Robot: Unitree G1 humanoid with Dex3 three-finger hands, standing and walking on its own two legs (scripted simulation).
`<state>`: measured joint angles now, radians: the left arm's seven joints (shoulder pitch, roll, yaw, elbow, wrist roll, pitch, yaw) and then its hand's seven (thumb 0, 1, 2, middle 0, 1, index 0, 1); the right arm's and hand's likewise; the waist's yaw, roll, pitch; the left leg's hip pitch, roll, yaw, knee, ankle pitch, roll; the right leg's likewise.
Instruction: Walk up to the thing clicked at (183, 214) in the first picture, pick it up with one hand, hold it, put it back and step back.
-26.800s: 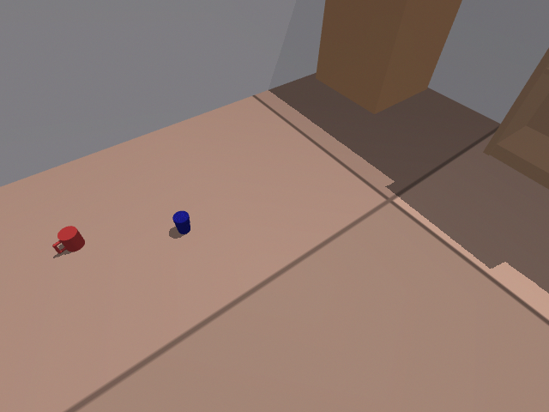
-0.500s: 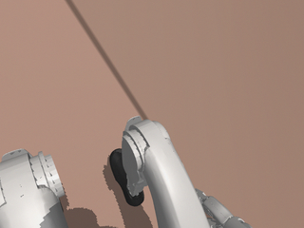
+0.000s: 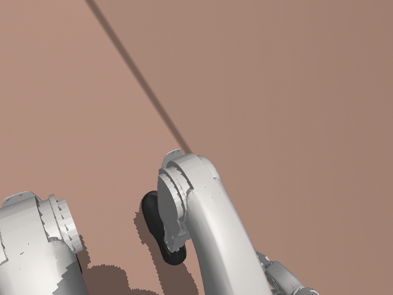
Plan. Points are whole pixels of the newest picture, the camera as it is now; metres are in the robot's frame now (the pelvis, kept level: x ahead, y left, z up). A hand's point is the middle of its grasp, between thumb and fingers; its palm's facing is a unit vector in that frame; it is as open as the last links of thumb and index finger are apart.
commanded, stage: close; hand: left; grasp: from above
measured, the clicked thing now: out of the picture +0.46 +0.35 -0.26
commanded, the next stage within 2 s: settle in 0.64 s
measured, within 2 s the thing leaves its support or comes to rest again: leaves its support in 1.06 s
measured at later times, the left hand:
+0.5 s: hand out of the picture +0.45 +0.35 -0.23, palm faces -0.43 -0.14 -0.89, open 10.2 cm
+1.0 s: hand out of the picture +0.45 +0.36 -0.23, palm faces -0.42 -0.13 -0.90, open 10.0 cm
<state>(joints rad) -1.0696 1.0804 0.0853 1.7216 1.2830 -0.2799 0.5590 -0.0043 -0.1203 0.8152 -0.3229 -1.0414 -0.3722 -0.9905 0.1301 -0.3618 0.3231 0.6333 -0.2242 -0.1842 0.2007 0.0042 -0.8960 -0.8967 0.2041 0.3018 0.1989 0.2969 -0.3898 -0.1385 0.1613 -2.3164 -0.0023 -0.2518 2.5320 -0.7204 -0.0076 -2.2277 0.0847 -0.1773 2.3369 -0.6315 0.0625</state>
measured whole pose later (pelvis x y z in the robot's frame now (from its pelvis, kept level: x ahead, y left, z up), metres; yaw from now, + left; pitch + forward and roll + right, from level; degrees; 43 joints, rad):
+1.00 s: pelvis +0.00 +0.00 +0.00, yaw +0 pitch +28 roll -14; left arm -1.09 1.08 0.09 1.68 1.28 -0.24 0.54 0.01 -0.03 0.80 -0.69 -0.98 -0.49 -0.94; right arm 0.13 -0.37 0.32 0.61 -0.21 -0.20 0.19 0.00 -0.91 -0.90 0.20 0.30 0.20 0.30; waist -0.39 -0.14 0.16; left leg -2.32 0.00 -0.24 2.52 -0.71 0.00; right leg -2.23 0.08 -0.17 2.33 -0.63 0.06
